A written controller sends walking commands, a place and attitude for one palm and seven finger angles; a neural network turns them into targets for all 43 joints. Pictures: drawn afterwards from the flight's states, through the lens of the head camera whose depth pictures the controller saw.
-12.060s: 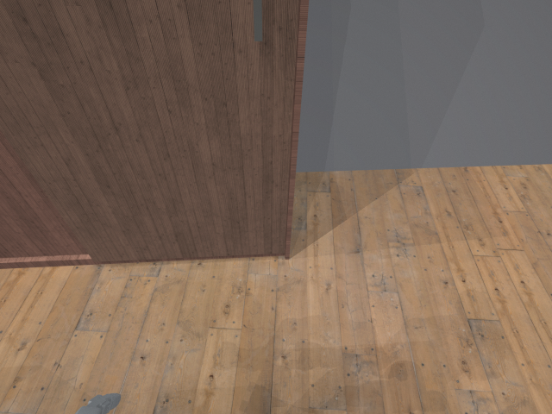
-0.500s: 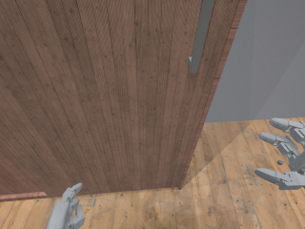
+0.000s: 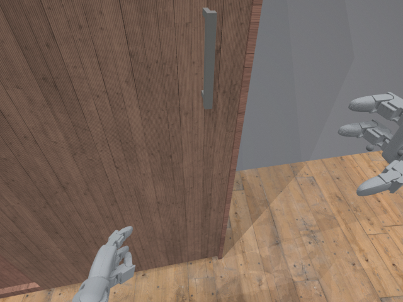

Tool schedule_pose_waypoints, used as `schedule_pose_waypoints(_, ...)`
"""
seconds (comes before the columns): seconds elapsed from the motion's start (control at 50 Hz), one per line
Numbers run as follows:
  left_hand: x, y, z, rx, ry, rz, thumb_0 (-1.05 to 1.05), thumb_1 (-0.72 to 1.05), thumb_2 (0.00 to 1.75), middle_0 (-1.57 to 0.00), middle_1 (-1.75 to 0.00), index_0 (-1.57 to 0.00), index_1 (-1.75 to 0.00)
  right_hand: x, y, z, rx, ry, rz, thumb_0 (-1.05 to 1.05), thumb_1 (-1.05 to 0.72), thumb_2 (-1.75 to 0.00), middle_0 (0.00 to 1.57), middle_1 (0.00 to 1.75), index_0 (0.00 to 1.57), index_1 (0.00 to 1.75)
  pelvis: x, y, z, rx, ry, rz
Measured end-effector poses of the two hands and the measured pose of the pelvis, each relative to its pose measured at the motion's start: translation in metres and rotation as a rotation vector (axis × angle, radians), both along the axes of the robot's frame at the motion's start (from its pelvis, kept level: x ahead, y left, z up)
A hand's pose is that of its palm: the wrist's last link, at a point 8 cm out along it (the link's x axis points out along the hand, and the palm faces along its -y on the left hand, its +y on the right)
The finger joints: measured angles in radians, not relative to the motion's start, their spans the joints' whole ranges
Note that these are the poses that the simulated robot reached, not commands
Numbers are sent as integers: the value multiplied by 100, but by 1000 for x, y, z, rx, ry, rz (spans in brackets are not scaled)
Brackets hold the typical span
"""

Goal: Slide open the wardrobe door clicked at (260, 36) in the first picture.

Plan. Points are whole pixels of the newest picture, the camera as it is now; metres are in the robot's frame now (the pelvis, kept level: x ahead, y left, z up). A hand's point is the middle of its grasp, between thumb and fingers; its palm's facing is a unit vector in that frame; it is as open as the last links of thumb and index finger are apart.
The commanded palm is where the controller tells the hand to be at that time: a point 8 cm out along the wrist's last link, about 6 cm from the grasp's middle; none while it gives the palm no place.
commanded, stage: raise the hand with hooked fingers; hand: right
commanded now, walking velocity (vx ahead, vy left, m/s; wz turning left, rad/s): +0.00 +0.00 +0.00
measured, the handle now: (207, 61) +0.50 -0.03 +0.28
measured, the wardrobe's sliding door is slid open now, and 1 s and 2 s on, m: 0.00 0.00 0.00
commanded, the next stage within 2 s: move the hooked fingers beside the handle in 0.64 s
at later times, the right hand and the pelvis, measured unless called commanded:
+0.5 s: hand (371, 130) +0.27 -0.24 +0.27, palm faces -0.03 +0.99 -0.12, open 14.0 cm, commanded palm +0.23 -0.29 +0.28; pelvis -0.01 +0.03 +0.00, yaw +0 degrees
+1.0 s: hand (339, 122) +0.30 -0.22 +0.26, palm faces +0.06 +0.99 -0.10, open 14.0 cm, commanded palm +0.26 -0.26 +0.28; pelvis +0.00 +0.07 +0.00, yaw +0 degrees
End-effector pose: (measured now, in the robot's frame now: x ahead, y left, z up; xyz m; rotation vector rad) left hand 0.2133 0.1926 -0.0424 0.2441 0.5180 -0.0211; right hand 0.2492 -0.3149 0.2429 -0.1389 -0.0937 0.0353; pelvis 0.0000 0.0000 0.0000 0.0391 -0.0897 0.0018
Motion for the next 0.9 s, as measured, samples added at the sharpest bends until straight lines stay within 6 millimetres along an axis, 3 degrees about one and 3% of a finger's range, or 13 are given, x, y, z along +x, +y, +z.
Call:
schedule_pose_waypoints(0.06, -2, 0, 0, 9, 15, -8, 1, 90, 90, -20, -30, -21, -30, -4, 0, 23, -15, -74, 20, -2, 49, -30, 30, 119, 30, 119, -1, 1, 1, -4, -3, -10)
schedule_pose_waypoints(0.12, -4, 4, 0, 12, 30, -1, 1, 90, 90, -20, -30, -21, -30, -6, -12, 41, -11, -90, -3, -2, 50, -30, 31, 120, 30, 120, -3, 3, 1, -5, -4, -11)
schedule_pose_waypoints(0.22, -12, 18, -3, 13, 59, 15, 1, 90, 90, -20, -30, -21, -30, -1, -34, 46, 25, 11, -73, -1, 50, -30, 31, 120, 30, 120, -9, 8, 1, -9, 2, -19)
schedule_pose_waypoints(0.26, -15, 24, -4, 10, 63, 23, 1, 90, 90, -20, -30, -20, -30, 1, -29, 41, 17, 46, -59, -1, 50, -30, 30, 120, 30, 120, -11, 9, 1, -11, 4, -19)
schedule_pose_waypoints(0.42, -23, 39, -3, 5, 48, 55, 1, 91, 90, -20, -30, -20, -30, 1, 21, 24, 1, 3, 87, -2, 50, -30, 30, 120, 30, 120, -12, 19, 1, -17, -5, -4)
schedule_pose_waypoints(0.58, -22, 56, -3, -6, 43, 50, 1, 91, 90, -20, -30, -20, -30, -2, 10, 35, 25, 7, -79, -2, 50, -30, 31, 120, 30, 120, -12, 38, 1, -23, -7, -5)
schedule_pose_waypoints(0.78, -13, 80, -11, -27, 48, 71, 1, 91, 90, -20, -30, -20, -30, 7, 57, 27, 3, 37, 35, -2, 50, -30, 31, 120, 30, 120, -6, 58, 0, -21, 10, -2)
schedule_pose_waypoints(0.9, -10, 98, -10, -20, 51, 90, 1, 91, 90, -20, -30, -20, -30, 16, 43, 32, 56, 27, -62, -2, 50, -30, 31, 120, 30, 120, -1, 68, -2, -18, 23, 3)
